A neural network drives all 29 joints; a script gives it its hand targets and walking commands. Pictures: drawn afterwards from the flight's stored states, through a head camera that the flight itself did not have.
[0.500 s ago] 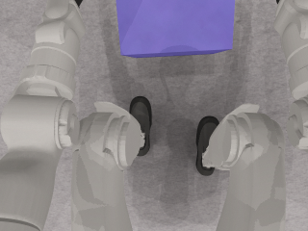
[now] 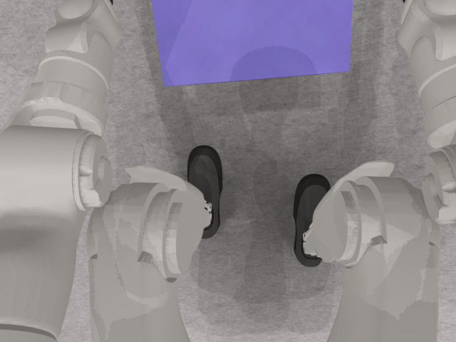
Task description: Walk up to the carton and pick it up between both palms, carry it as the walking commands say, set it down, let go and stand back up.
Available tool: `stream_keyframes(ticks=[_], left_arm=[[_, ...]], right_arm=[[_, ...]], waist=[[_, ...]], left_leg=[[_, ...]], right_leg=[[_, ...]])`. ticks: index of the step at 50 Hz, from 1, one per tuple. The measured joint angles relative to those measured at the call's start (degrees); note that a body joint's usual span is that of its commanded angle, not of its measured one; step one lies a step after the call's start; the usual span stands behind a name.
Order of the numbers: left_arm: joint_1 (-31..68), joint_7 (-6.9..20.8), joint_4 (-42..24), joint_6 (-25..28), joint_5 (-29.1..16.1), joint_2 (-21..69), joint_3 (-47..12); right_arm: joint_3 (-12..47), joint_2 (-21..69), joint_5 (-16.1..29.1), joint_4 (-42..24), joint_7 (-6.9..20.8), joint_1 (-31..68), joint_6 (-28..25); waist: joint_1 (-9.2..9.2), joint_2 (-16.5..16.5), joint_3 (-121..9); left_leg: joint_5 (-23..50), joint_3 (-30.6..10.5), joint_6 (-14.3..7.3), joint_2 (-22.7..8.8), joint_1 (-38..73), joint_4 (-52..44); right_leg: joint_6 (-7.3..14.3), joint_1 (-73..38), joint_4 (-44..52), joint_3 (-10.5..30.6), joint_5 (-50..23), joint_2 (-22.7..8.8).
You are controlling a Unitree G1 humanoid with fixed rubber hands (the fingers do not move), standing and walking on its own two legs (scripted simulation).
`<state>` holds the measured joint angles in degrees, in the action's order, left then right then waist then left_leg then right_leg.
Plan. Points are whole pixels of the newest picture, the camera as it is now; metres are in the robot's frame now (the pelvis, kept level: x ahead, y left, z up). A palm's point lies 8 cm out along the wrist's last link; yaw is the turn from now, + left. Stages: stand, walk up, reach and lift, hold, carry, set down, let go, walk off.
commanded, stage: reach and lift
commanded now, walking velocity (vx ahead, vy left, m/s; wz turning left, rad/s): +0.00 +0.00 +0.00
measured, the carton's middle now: (250, 8) +0.52 +0.03 -0.26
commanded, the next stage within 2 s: none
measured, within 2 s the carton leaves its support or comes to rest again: leaves its support in 1.34 s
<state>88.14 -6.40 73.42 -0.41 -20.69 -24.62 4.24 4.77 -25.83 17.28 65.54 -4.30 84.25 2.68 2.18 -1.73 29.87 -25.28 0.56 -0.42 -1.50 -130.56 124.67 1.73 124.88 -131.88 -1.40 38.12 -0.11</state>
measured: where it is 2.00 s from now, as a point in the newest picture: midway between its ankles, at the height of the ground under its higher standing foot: (255, 220)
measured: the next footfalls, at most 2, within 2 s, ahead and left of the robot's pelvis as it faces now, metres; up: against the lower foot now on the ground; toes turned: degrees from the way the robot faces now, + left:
none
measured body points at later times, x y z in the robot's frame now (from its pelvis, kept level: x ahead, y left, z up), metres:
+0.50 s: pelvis -0.01 +0.00 +0.00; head +0.37 -0.01 +0.23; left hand +0.55 +0.19 -0.19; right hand +0.56 -0.14 -0.20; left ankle +0.15 +0.12 -0.32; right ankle +0.10 -0.11 -0.32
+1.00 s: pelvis -0.01 +0.00 -0.01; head +0.37 -0.02 +0.23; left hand +0.55 +0.19 -0.19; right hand +0.56 -0.14 -0.20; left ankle +0.15 +0.12 -0.32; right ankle +0.10 -0.11 -0.32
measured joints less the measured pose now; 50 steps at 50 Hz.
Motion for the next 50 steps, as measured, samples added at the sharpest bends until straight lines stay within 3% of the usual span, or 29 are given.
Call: stream_keyframes(ticks=[18,25,35,42,50], left_arm=[[2.75,-0.9,2.88,0.5,0.58,2.62,-0.86],[3.87,-2.34,3.59,1.35,1.82,3.87,-0.42],[3.71,-2.97,4.0,2.45,-0.03,3.81,-1.95],[3.71,-2.46,4.93,1.65,1.77,3.45,0.25],[3.3,-0.49,4.93,-1.17,3.28,2.98,1.88]], right_arm=[[-0.12,3.61,-2.89,3.22,-0.61,4.22,-0.71],[0.82,4.51,-2.72,3.17,-1.12,5.08,-0.86],[2.07,4.96,-1.73,3.84,-2.58,5.38,-1.6],[0.59,6.04,-3.9,6.15,-2.1,7.29,0.02],[-3.81,6.93,-6.91,4.25,-0.79,5.45,2.2]], waist=[[-0.39,-0.34,-0.03],[-0.38,-0.5,-0.02],[-0.34,-0.39,-0.02],[-0.32,-0.21,-0.26],[-0.41,0.57,-0.67]], left_leg=[[1.55,0.57,-0.34,0.03,-0.36,-1.14],[1.6,0.48,-0.37,-0.03,-0.5,-1.52],[1.45,0.25,-0.11,0.05,-0.34,-1.62],[1.31,0.3,0.18,-0.17,-0.69,-0.42],[0.49,0.49,0.39,-0.3,-0.72,1.51]], right_leg=[[-0.76,0.79,0.96,0.81,-1.78,0.27],[-0.88,0.99,1.49,0.79,-2.03,0.44],[-0.74,0.92,1.71,0.69,-2.07,0.64],[-0.96,1.98,0.59,1.23,-2.73,1.67],[-0.54,2.3,-1.72,1.39,-1.84,1.83]])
